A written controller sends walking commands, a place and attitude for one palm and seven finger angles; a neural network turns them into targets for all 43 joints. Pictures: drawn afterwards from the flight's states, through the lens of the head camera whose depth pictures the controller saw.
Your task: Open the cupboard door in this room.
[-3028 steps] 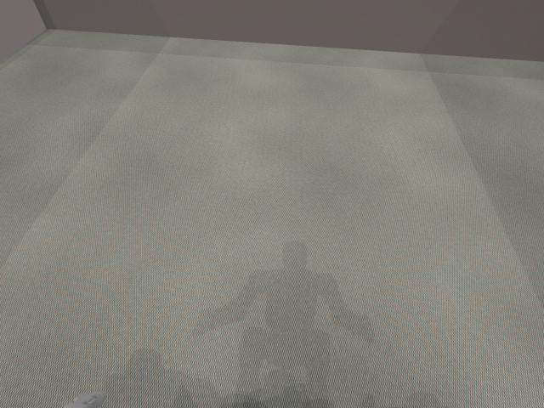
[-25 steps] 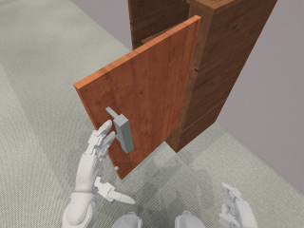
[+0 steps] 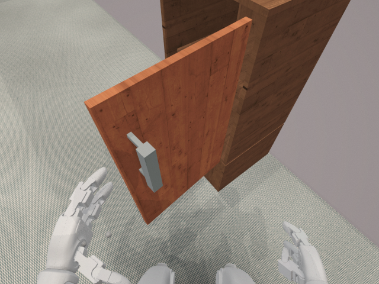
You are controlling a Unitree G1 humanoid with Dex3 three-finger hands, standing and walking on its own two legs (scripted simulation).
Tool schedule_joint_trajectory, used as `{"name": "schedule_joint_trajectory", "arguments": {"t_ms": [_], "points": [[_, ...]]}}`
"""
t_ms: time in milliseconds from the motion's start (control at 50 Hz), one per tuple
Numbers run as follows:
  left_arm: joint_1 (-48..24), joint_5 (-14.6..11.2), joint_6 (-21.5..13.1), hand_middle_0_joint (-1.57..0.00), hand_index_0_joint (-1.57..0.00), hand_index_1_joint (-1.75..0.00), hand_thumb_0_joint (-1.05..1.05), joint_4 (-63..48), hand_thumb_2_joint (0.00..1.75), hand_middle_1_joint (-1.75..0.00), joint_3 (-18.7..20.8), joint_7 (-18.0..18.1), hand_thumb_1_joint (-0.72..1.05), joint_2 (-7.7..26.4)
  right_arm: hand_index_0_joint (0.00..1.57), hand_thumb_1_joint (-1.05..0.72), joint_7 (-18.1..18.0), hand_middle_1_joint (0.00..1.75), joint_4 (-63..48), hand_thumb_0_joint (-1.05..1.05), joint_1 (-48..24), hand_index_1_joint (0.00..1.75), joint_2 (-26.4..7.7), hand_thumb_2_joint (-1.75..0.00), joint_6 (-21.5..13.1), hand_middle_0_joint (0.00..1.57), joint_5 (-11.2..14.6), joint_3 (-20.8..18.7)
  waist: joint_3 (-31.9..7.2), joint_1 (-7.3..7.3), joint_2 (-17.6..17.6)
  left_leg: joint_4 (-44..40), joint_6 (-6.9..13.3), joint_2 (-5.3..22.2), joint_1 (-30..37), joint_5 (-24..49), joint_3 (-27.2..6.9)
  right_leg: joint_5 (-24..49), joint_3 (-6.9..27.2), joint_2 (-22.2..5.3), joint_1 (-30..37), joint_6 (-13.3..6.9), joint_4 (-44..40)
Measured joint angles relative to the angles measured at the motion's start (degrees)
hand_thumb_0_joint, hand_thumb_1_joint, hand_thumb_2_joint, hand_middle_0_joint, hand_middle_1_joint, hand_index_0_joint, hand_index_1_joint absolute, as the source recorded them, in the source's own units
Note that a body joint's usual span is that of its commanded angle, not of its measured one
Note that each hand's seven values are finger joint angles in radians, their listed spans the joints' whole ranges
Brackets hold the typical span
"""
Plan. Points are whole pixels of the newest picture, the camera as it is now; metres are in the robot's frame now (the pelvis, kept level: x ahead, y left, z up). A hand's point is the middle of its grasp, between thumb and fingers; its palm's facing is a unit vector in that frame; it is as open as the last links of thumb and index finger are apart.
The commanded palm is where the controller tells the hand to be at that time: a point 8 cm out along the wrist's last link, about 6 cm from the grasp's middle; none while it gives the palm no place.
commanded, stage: slide the hand sideways off the handle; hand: left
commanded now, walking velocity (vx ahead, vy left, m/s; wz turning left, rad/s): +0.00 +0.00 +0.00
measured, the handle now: (144, 163) +0.34 +0.12 +0.06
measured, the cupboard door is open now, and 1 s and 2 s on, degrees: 96 96 96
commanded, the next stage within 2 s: draw the hand back to the body in 0.02 s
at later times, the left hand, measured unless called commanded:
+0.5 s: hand (80, 224) +0.20 +0.19 +0.11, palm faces +0.01 -1.00 -0.07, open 16.3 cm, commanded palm +0.17 +0.25 +0.13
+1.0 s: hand (9, 197) +0.21 +0.25 +0.18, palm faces +0.35 -0.85 -0.39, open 12.9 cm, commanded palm +0.17 +0.30 +0.21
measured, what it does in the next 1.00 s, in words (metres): rises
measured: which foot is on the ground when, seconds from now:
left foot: down 0.00-1.00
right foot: down 0.00-1.00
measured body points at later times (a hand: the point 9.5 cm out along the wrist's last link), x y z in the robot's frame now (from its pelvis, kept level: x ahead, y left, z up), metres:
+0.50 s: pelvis +0.01 +0.00 +0.03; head +0.04 +0.00 +0.48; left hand +0.20 +0.24 +0.12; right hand +0.18 -0.23 -0.04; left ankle -0.01 +0.10 -0.65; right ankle +0.02 -0.09 -0.65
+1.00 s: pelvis +0.03 +0.02 +0.08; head +0.02 +0.00 +0.53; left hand +0.19 +0.30 +0.20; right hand +0.22 -0.20 +0.00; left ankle -0.01 +0.10 -0.65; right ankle +0.02 -0.09 -0.65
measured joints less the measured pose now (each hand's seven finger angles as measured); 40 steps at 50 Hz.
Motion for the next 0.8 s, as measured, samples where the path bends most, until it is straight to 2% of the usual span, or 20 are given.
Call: {"name": "schedule_joint_trajectory", "arguments": {"t_ms": [140,220,420,640,660,720,760,800], "points": [[-0.5,-1.41,-0.33,-0.15,-0.15,-0.3,-0.01,0.39,0.3,-0.3,1.25,-1.53,-0.5,0.7,0.2,-0.91,-0.69,0.3,0.21,0.01,-0.04,0.3,-0.38,-0.9,-0.97,0.2,0.1,0.03,0.07,-0.07,0.22,1.49,-0.17,0.18,-1.44,-0.23,-0.51,-0.13,-0.53,0.11,-1.12,-0.24,1.04],[-1.96,-1.63,1.44,-0.15,-0.15,-0.3,-0.01,-0.64,0.3,-0.3,1.61,-1.69,-0.5,1.44,0.2,-0.91,-1.04,0.3,0.35,0.01,0.08,0.3,-0.25,-0.9,-1.0,0.2,0.4,0.32,0.46,-0.02,0.29,1.41,-0.18,0.31,-0.97,-0.13,-0.58,0.07,-0.59,0.26,-0.59,-0.28,0.79],[0.09,-3.6,6.86,-0.16,-0.16,-0.3,-0.01,-4.15,0.3,-0.3,4.58,-1.47,-0.49,2.89,0.2,-0.91,-1.64,0.3,0.15,0.01,2.19,0.3,0.34,-0.9,-0.69,0.2,1.38,1.7,0.72,-0.81,1.31,-6.89,-0.03,0.17,7.88,2.76,-0.32,2.92,-0.08,0.65,8.26,0.25,-7.48],[2.07,-5.88,8.99,-0.16,-0.16,-0.3,-0.01,-6.06,0.31,-0.3,7.94,-4.16,-0.46,4.53,0.2,-0.91,-2.24,0.3,1.52,0.01,2.2,0.3,-1.1,-0.9,-3.34,0.2,1.93,1.55,1.79,0.15,1.57,-12.57,0.22,0.07,15.62,4.29,-0.55,4.65,-0.08,0.96,16.37,0.72,-13.68],[2.06,-3.73,9.99,-0.16,-0.16,-0.3,-0.01,-6.74,0.32,-0.3,7.86,-2.44,-0.45,5.29,0.2,-0.91,-2.55,0.3,1.8,0.01,2.21,0.3,-1.0,-0.9,-3.35,0.2,1.74,1.5,1.77,0.62,1.34,-13.34,0.26,0.03,16.52,4.5,-0.33,4.83,0.15,0.95,17.13,0.75,-14.28],[2.84,2.66,14.83,-0.16,-0.16,-0.3,-0.01,-9.21,0.35,-0.3,6.81,6.2,-0.39,6.99,0.2,-0.91,-3.65,0.3,2.74,0.01,1.58,0.3,-0.54,-0.9,-2.33,0.2,1.07,1.68,2.54,1.08,1.15,-17.16,0.55,-0.28,20.61,5.88,0.09,6.0,0.67,0.85,20.93,0.91,-17.57],[3.61,5.33,17.31,-0.16,-0.16,-0.3,-0.01,-10.21,0.37,-0.3,6.19,10.73,-0.34,7.1,0.2,-0.91,-4.07,0.3,3.26,0.01,1.15,0.3,-0.33,-0.9,-1.71,0.2,0.84,1.9,3.23,1.16,1.41,-20.1,0.63,-0.49,23.5,7.04,0.26,7.07,0.91,0.8,23.74,1.19,-20.35],[4.11,7.07,18.94,-0.17,-0.17,-0.3,-0.01,-10.78,0.39,-0.3,5.81,13.76,-0.28,7.07,0.2,-0.91,-4.35,0.3,3.93,0.01,0.8,0.3,-0.17,-0.9,-1.36,0.2,0.6,2.21,3.98,1.35,1.59,-23.02,0.76,-0.72,26.33,8.23,0.44,8.17,1.16,0.72,26.48,1.45,-23.07]]}}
